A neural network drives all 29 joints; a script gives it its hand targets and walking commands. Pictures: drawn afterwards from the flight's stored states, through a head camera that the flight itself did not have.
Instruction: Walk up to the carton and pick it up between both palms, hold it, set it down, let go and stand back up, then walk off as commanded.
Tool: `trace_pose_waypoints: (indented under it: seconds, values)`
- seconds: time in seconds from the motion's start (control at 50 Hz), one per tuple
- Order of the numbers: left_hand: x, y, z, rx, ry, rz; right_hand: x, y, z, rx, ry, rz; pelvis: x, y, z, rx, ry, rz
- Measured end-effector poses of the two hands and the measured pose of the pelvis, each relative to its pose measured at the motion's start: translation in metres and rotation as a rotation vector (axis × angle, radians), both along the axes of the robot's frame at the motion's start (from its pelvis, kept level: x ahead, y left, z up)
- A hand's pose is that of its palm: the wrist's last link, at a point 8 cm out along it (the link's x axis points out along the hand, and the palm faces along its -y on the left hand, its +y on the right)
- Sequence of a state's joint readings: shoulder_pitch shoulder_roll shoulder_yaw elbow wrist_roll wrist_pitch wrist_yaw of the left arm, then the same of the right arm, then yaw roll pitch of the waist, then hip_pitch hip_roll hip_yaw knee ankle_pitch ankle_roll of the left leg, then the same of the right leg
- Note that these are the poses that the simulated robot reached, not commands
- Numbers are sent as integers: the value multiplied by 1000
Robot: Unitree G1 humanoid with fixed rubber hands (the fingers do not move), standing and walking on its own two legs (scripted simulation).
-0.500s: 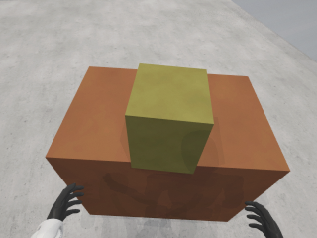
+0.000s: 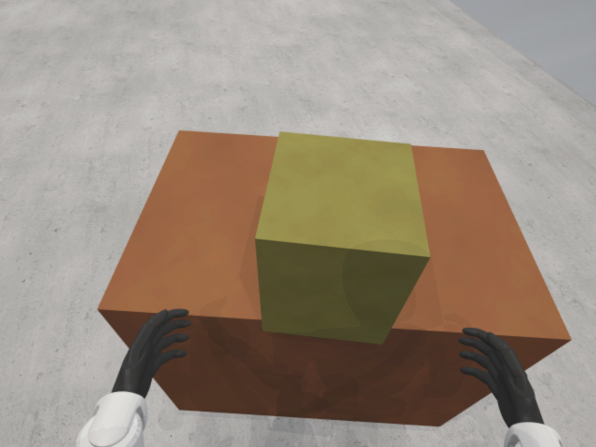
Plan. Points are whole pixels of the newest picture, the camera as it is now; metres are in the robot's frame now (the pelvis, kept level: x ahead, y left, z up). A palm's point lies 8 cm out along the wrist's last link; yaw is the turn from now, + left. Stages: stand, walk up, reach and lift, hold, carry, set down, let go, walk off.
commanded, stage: reach and lift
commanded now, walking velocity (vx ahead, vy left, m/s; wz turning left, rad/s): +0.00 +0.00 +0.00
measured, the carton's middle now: (333, 242) +0.43 -0.02 +0.02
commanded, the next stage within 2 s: none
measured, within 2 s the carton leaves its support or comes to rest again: neither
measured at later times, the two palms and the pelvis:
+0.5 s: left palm (150, 363) +0.22 +0.20 +0.04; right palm (510, 390) +0.22 -0.23 +0.02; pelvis +0.01 -0.01 +0.00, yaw +0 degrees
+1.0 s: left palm (163, 286) +0.29 +0.19 +0.09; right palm (491, 298) +0.31 -0.21 +0.08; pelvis +0.01 -0.01 +0.00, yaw +0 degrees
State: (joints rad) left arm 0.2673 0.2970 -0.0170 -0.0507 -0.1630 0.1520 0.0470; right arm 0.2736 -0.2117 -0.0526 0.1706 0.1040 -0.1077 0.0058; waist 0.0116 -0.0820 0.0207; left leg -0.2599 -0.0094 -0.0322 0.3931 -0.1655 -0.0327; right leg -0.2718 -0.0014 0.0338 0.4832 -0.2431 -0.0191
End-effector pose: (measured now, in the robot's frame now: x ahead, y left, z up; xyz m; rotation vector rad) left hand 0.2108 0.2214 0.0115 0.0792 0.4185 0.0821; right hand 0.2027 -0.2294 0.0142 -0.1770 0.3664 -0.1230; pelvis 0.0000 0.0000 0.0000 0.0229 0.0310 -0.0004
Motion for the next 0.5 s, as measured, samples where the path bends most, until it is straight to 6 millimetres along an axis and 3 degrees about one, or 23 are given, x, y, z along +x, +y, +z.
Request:
trace_pose_waypoints:
  seconds: [0.26, 0.5]
  values:
    - [3, -14, 28, -17, -105, 2, 2, 3, -1, 91, -55, -3, 13, -5, 2, 1, 29, -2]
    - [9, -19, 25, -108, -52, 29, 13, 4, 6, 85, -2, -27, 12, -7, 2, 4, 27, -2]
